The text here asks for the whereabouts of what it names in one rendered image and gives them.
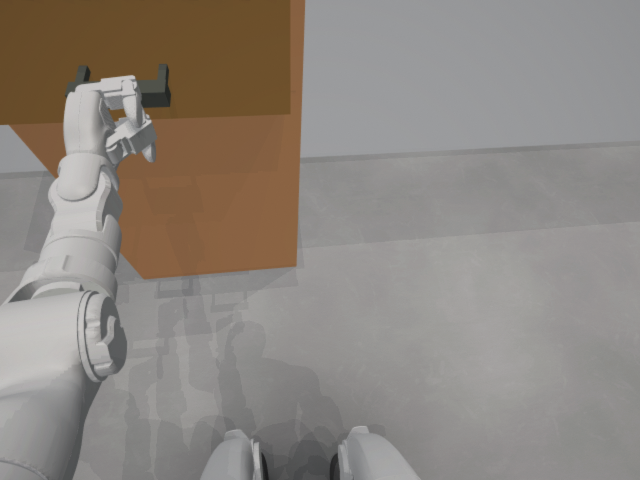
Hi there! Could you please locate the robot left hand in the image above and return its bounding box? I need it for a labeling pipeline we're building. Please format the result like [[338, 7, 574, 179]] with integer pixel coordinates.
[[63, 75, 157, 171]]

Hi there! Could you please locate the cabinet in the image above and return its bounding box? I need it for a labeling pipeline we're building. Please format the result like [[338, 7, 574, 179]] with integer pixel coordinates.
[[9, 0, 305, 279]]

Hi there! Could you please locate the left robot upper arm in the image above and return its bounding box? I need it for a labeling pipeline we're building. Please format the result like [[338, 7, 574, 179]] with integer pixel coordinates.
[[0, 290, 127, 480]]

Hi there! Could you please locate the drawer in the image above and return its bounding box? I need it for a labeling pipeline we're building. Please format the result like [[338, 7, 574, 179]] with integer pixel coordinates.
[[0, 0, 290, 125]]

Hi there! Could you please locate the left robot shin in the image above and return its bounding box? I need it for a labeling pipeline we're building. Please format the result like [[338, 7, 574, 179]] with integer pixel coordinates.
[[224, 429, 250, 441]]

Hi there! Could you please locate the robot left forearm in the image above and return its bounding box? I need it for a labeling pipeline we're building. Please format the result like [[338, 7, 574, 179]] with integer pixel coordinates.
[[0, 153, 123, 307]]

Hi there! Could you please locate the handle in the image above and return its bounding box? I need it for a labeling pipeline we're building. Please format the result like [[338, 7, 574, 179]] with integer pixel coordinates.
[[65, 64, 171, 109]]

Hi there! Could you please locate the right robot thigh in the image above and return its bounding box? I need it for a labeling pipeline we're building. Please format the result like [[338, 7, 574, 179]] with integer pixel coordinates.
[[338, 433, 421, 480]]

